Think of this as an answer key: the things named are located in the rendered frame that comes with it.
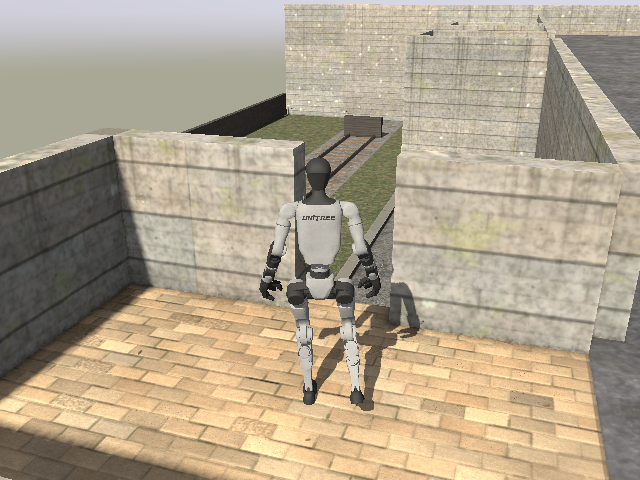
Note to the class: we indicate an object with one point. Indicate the right robot hand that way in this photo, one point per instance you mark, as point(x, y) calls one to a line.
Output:
point(369, 283)

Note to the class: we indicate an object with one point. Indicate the humanoid robot torso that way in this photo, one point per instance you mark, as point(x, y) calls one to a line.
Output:
point(319, 239)

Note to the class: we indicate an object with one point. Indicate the left robot hand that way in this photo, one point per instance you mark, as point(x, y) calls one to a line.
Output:
point(271, 286)

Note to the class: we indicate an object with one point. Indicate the left robot upper arm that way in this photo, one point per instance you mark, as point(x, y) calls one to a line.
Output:
point(287, 211)

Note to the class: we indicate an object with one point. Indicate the robot left forearm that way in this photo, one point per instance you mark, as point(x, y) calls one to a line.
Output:
point(271, 266)

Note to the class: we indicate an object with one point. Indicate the robot right forearm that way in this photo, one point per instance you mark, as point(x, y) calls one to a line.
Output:
point(369, 264)

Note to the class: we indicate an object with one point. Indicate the right robot upper arm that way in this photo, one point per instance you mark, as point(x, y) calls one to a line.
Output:
point(350, 210)

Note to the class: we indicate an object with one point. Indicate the right robot foot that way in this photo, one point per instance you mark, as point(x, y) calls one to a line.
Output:
point(356, 397)

